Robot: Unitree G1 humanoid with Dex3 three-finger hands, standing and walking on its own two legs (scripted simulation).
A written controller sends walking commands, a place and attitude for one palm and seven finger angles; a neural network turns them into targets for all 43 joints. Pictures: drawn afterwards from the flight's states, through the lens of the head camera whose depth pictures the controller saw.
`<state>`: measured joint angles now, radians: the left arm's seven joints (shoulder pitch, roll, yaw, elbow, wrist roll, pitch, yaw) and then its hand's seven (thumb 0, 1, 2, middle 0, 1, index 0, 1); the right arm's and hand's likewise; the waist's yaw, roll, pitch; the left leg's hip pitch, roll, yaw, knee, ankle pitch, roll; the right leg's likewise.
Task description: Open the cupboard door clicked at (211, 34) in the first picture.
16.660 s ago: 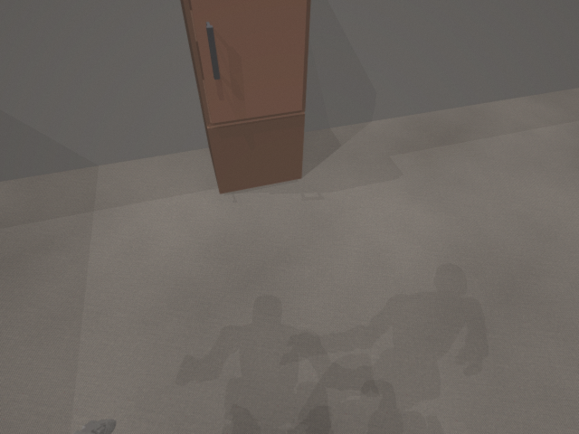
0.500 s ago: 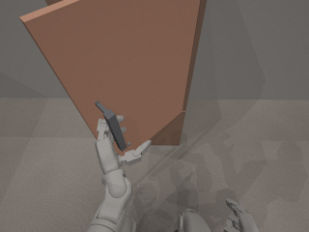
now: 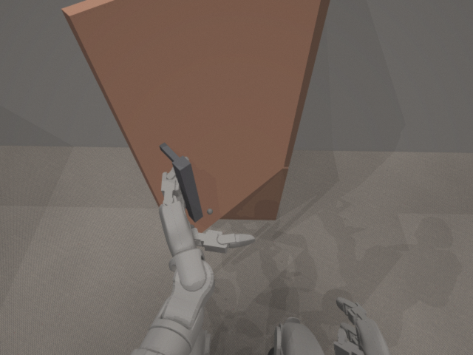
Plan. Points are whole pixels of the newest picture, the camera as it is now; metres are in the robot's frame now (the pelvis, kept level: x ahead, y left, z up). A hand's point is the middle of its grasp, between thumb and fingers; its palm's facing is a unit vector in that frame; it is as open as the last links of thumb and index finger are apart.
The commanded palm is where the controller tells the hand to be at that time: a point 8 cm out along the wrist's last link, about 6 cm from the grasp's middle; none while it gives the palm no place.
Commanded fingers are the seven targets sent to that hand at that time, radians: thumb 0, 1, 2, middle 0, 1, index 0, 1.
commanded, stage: slide the hand sideways off the handle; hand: left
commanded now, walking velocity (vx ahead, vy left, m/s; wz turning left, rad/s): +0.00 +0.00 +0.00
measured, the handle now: (182, 185) +0.39 +0.11 +0.04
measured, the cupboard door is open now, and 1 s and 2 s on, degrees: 43 44 44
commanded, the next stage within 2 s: draw the hand back to the body in 1.20 s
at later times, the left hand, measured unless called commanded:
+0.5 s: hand (196, 242) +0.29 +0.08 +0.03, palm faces -0.08 -1.00 +0.00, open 16.4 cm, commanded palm +0.27 +0.14 +0.03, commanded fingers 0.00 -0.50 0.30 -0.15 -0.30 -0.15 -0.30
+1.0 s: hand (166, 270) +0.25 +0.12 +0.03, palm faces -0.02 -1.00 -0.03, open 16.3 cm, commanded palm +0.22 +0.18 +0.03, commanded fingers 0.00 -0.50 0.30 -0.15 -0.30 -0.15 -0.30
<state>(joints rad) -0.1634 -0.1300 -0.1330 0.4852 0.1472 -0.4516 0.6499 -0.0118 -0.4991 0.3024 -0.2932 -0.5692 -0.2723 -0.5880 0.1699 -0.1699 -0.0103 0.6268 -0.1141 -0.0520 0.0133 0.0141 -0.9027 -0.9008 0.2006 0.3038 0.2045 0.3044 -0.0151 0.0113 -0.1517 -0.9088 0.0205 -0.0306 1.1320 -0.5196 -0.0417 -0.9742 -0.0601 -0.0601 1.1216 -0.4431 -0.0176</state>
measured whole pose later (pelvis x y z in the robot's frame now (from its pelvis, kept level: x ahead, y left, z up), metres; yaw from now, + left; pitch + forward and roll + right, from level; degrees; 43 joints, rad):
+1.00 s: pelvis +0.02 +0.01 -0.02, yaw +0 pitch +18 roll +0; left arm 0.43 0.11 -0.10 -0.13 -0.07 -0.41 -0.03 -0.01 -0.50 0.30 -0.15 -0.30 -0.15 -0.30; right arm 0.22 -0.21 0.00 0.41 -0.02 -0.06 -0.01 0.02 -0.90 -0.90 0.20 0.30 0.21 0.30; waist 0.01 0.02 -0.16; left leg -0.96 0.02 -0.04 1.25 -0.61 -0.03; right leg -1.01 -0.07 -0.07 1.22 -0.53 0.00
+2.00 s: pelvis +0.04 +0.02 +0.05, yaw +0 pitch +6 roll -1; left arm 0.62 0.31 0.13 -0.39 -0.05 -0.04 0.09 -0.01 -0.25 0.41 -0.16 -0.30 -0.17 -0.30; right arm 0.28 -0.22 0.03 0.46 0.01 -0.08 -0.12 0.02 -0.90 -0.90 0.20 0.30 0.20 0.30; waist 0.03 0.05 -0.11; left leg -0.47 0.02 -0.02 0.85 -0.48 -0.01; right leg -0.52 -0.05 -0.06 0.81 -0.39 0.02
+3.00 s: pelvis +0.05 +0.02 +0.09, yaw -2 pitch -5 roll -1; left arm 0.45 0.32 0.35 -0.37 -0.04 -0.09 0.11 0.01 0.89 0.90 -0.21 -0.30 -0.21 -0.30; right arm 0.20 -0.21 0.02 0.66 -0.02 -0.14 -0.08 0.02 -0.90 -0.90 0.20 0.30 0.21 0.30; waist 0.08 0.06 0.03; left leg -0.03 0.04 0.02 0.39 -0.28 -0.02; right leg -0.10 -0.02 -0.04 0.38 -0.19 0.01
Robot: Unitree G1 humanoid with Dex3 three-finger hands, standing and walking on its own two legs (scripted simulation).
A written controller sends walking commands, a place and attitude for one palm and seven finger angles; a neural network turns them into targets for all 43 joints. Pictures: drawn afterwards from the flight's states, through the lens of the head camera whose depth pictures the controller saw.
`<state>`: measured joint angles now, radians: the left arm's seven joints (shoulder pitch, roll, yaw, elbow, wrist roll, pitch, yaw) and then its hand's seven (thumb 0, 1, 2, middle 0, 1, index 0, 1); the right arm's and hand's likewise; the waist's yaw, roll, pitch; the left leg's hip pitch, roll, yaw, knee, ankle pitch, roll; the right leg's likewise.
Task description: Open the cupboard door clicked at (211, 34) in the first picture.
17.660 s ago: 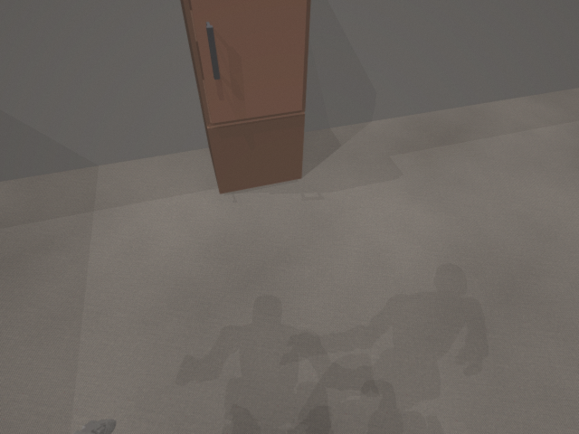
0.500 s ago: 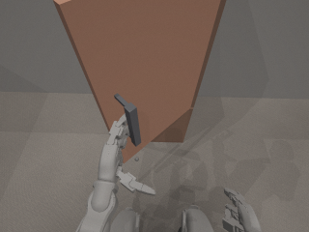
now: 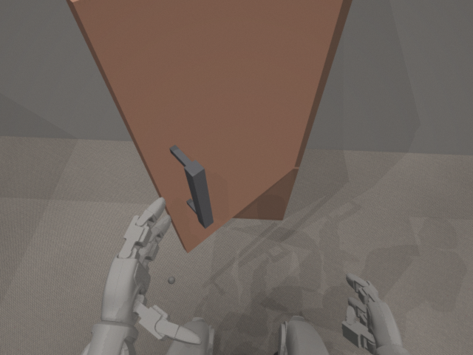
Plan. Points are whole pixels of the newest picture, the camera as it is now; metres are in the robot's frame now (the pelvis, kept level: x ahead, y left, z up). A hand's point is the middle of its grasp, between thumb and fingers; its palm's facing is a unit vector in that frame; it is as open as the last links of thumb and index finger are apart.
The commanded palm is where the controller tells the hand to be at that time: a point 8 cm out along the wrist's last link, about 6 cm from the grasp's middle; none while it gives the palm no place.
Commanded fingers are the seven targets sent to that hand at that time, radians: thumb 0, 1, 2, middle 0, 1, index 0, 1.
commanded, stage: slide the hand sideways off the handle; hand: left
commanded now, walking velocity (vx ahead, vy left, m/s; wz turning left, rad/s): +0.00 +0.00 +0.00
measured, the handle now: (193, 190) +0.36 +0.10 +0.06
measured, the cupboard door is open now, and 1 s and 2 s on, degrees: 44 44 44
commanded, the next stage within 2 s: draw the hand back to the body in 0.20 s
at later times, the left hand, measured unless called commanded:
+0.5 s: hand (139, 290) +0.20 +0.14 +0.08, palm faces -0.02 -1.00 -0.07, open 16.3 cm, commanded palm +0.18 +0.20 +0.09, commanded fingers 0.00 -0.50 0.30 -0.15 -0.30 -0.15 -0.30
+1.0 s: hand (47, 271) +0.20 +0.22 +0.15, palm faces +0.20 -0.91 -0.37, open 14.9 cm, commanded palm +0.17 +0.26 +0.19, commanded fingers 0.00 0.06 0.54 -0.17 -0.30 -0.17 -0.30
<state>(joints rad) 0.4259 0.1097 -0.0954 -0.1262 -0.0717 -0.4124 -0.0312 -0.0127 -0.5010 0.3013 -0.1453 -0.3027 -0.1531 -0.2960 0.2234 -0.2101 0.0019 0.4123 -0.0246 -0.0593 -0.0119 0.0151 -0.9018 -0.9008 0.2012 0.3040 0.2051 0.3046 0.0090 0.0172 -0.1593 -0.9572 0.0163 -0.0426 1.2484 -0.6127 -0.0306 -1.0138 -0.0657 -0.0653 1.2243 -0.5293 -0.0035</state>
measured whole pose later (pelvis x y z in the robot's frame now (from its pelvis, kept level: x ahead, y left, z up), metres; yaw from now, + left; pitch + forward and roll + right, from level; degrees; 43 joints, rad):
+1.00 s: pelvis +0.02 +0.01 +0.07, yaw -1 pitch +6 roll -1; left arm 0.62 0.31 0.13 -0.39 -0.05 -0.04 0.09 -0.01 -0.25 0.41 -0.16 -0.30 -0.17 -0.30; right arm 0.28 -0.22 0.03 0.46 0.01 -0.08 -0.12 0.02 -0.90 -0.90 0.20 0.30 0.20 0.30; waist 0.03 0.05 -0.11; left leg -0.47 0.02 -0.02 0.85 -0.48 -0.01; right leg -0.52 -0.05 -0.06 0.81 -0.39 0.02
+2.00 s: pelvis +0.03 +0.01 +0.11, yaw -3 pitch -5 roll -1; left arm 0.45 0.32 0.35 -0.37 -0.04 -0.09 0.11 0.01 0.89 0.90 -0.21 -0.30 -0.21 -0.30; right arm 0.20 -0.21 0.02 0.66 -0.02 -0.14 -0.08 0.02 -0.90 -0.90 0.20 0.30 0.21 0.30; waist 0.08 0.06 0.03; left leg -0.03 0.04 0.02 0.39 -0.28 -0.02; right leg -0.10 -0.02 -0.04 0.38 -0.19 0.01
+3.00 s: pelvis -0.10 +0.02 +0.09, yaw +1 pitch -1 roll +0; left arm 0.51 0.40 0.46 -0.52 -0.01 -0.25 0.15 0.01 0.89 0.90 -0.21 -0.30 -0.22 -0.30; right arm 0.19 -0.23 -0.01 0.61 -0.01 -0.09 -0.07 0.02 -0.90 -0.90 0.20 0.30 0.21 0.30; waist 0.01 -0.03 0.08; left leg -0.44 -0.02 0.00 0.66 -0.32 0.02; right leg -0.44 -0.01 0.07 0.54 -0.08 0.04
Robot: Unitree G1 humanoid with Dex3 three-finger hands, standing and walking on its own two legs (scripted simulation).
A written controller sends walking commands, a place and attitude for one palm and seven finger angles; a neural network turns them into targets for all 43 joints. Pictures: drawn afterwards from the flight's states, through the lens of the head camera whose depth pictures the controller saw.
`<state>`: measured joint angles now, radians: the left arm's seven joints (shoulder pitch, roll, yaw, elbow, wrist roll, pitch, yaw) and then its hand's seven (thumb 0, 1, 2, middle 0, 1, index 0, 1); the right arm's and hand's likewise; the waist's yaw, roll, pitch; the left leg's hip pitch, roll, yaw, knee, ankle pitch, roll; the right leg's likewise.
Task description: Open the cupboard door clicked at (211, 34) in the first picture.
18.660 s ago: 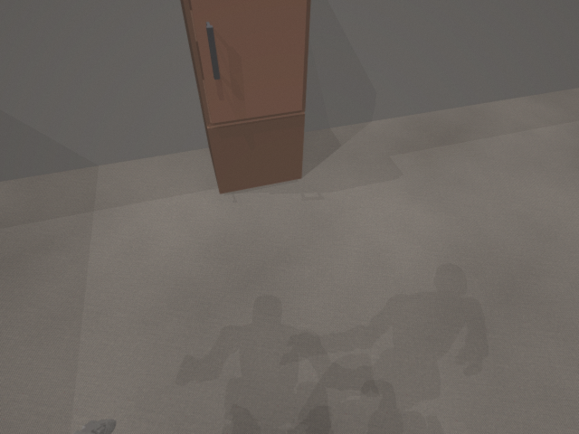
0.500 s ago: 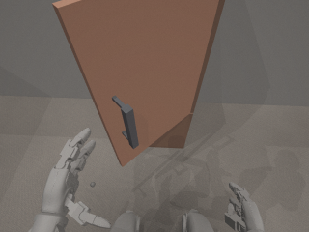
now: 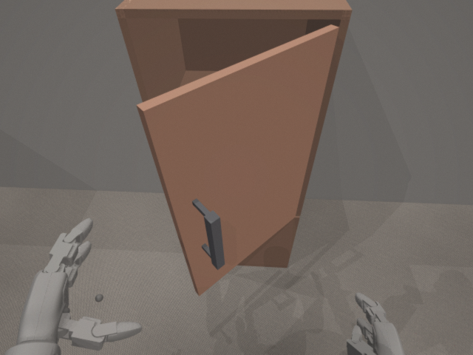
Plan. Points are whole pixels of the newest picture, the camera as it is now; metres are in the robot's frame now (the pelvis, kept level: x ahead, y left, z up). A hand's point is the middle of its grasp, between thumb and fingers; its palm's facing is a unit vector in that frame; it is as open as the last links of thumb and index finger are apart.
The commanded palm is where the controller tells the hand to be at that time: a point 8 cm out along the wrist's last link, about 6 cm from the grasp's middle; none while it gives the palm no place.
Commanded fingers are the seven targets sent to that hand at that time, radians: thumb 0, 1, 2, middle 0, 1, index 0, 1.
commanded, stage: draw the hand back to the body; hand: left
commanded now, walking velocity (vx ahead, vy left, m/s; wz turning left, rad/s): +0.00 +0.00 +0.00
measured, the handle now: (209, 236) +0.34 +0.09 -0.01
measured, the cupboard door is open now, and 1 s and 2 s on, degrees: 44 44 44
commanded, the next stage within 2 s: step back with the hand held close in 0.88 s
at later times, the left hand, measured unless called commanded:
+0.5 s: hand (29, 233) +0.21 +0.27 +0.19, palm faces +0.44 -0.80 -0.42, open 9.1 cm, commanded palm +0.16 +0.30 +0.21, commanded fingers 0.00 0.90 0.90 -0.20 -0.30 -0.20 -0.30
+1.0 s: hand (29, 239) +0.20 +0.26 +0.20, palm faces +0.45 -0.80 -0.40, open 7.4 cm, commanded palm +0.15 +0.29 +0.21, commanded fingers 0.00 0.90 0.90 -0.20 -0.30 -0.20 -0.30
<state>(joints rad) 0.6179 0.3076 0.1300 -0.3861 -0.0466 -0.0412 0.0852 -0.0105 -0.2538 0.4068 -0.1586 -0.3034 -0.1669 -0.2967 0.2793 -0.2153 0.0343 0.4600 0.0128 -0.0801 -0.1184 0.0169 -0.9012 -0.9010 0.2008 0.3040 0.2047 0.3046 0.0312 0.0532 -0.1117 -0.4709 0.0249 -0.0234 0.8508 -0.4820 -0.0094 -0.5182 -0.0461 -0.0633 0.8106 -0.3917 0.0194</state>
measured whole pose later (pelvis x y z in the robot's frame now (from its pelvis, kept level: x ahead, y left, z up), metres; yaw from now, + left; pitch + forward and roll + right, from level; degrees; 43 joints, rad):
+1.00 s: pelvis +0.00 -0.01 +0.04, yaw -2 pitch -5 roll -1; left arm 0.45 0.32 0.35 -0.37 -0.04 -0.09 0.11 0.01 0.89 0.90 -0.21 -0.30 -0.21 -0.30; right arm 0.20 -0.21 0.02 0.66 -0.02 -0.14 -0.08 0.02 -0.90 -0.90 0.20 0.30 0.21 0.30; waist 0.08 0.06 0.03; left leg -0.03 0.04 0.02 0.39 -0.28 -0.02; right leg -0.10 -0.02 -0.04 0.38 -0.19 0.01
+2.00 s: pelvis -0.12 +0.01 +0.02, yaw +2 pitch -1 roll +0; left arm 0.51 0.40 0.46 -0.52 -0.01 -0.25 0.15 0.01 0.89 0.90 -0.21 -0.30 -0.22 -0.30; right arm 0.19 -0.23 -0.01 0.61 -0.01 -0.09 -0.07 0.02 -0.90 -0.90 0.20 0.30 0.21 0.30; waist 0.01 -0.03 0.08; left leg -0.44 -0.02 0.00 0.66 -0.32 0.02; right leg -0.44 -0.01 0.07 0.54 -0.08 0.04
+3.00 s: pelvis -0.31 -0.02 +0.03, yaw -4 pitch +0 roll +0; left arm 0.53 0.38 0.39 -0.39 -0.02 -0.21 0.16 0.01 0.88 0.90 -0.21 -0.30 -0.22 -0.30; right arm 0.36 -0.27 -0.02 0.72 0.00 -0.11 -0.09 0.02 -0.90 -0.90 0.20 0.30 0.20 0.30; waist -0.02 -0.03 -0.09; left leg -0.30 0.02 0.07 0.57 -0.28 0.03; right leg -0.13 0.02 -0.04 0.49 -0.36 -0.04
